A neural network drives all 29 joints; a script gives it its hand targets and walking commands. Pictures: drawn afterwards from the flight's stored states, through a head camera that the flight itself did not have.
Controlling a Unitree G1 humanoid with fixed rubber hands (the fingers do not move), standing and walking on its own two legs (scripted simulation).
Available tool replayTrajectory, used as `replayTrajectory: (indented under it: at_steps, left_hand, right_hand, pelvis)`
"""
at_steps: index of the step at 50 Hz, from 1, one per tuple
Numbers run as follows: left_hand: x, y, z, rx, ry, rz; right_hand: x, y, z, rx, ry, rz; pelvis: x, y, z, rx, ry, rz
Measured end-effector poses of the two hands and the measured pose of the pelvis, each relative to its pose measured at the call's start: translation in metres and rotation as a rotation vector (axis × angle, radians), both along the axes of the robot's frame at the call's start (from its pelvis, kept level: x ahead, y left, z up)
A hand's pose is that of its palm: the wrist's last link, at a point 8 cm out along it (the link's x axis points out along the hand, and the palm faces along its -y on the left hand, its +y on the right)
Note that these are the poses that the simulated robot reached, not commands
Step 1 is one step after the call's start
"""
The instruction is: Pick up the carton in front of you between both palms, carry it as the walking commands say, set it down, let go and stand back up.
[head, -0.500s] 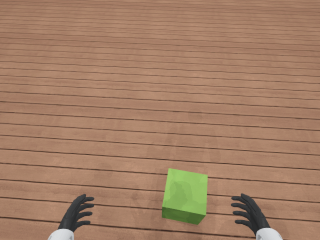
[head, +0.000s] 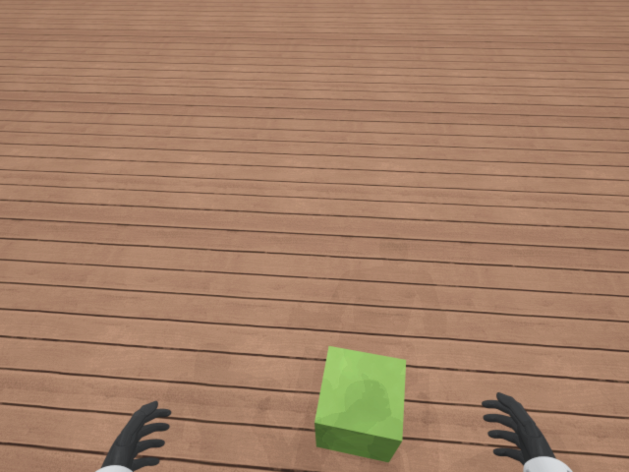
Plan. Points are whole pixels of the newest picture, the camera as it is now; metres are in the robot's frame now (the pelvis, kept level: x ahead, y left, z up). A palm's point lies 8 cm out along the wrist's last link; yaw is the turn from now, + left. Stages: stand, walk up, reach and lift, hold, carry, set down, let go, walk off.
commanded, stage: stand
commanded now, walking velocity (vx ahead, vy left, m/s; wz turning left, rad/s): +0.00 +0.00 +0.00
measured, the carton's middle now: (359, 405) +0.39 -0.10 -0.65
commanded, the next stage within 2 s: none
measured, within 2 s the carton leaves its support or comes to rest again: neither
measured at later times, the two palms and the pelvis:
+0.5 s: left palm out of the picture +0.12 +0.27 -0.08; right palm (566, 466) +0.15 -0.31 -0.09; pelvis +0.01 -0.02 +0.00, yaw +2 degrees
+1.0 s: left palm out of the picture +0.09 +0.29 -0.08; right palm out of the picture +0.11 -0.31 -0.10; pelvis -0.01 -0.02 +0.01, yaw +2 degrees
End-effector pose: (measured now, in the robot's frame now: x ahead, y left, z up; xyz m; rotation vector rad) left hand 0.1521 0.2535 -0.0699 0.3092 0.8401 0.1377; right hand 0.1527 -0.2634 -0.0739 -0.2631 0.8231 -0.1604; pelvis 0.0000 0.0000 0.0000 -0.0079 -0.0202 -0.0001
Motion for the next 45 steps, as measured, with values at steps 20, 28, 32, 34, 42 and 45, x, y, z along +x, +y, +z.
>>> replayTrajectory:
  at_steps: [20, 28, 32, 34, 42, 45]
  left_hand:
    - [-0.027, 0.016, -0.008, 0.068, 0.100, 0.103]
    - [-0.035, 0.019, -0.013, 0.061, 0.129, 0.122]
    - [-0.040, 0.023, -0.013, 0.063, 0.140, 0.129]
    - [-0.042, 0.025, -0.012, 0.065, 0.144, 0.132]
    - [-0.053, 0.031, -0.011, 0.067, 0.161, 0.141]
    - [-0.057, 0.032, -0.012, 0.067, 0.169, 0.143]
  right_hand:
    - [-0.004, -0.042, -0.018, -0.061, 0.105, 0.044]
    - [-0.009, -0.046, -0.018, -0.077, 0.128, 0.042]
    - [-0.014, -0.046, -0.019, -0.079, 0.139, 0.041]
    - [-0.017, -0.045, -0.019, -0.080, 0.144, 0.040]
    - [-0.031, -0.046, -0.021, -0.082, 0.169, 0.034]
    - [-0.036, -0.047, -0.021, -0.084, 0.180, 0.031]
  pelvis:
    - [0.012, -0.024, 0.002, 0.003, 0.018, 0.033]
    - [0.011, -0.024, 0.003, 0.002, 0.009, 0.033]
    - [0.008, -0.023, 0.004, 0.003, 0.003, 0.033]
    - [0.007, -0.023, 0.004, 0.003, 0.000, 0.032]
    - [0.000, -0.021, 0.006, 0.006, -0.010, 0.031]
    - [-0.003, -0.020, 0.007, 0.007, -0.013, 0.030]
